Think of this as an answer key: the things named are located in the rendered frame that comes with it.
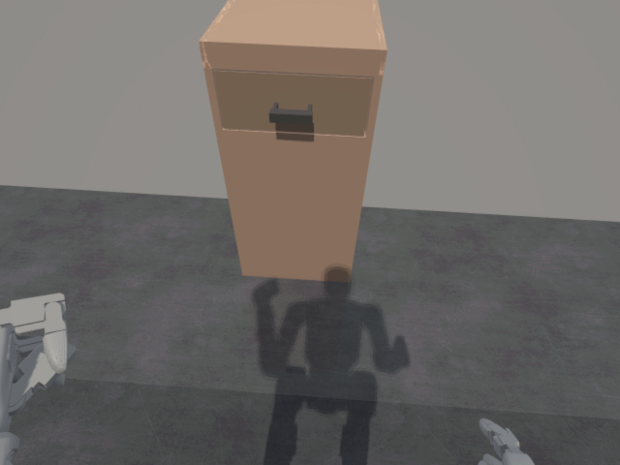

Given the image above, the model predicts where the cabinet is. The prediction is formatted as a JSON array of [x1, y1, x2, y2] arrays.
[[199, 0, 388, 283]]

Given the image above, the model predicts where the robot left forearm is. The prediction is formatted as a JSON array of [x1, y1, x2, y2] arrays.
[[0, 432, 19, 465]]

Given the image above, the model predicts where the drawer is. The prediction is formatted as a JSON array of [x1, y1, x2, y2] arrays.
[[214, 69, 372, 136]]

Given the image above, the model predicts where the robot left hand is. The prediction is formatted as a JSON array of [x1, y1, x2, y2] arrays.
[[0, 293, 77, 433]]

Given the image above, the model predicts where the handle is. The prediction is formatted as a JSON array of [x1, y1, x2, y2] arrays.
[[269, 103, 312, 125]]

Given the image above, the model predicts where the robot right hand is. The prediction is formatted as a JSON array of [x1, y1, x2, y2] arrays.
[[478, 418, 535, 465]]

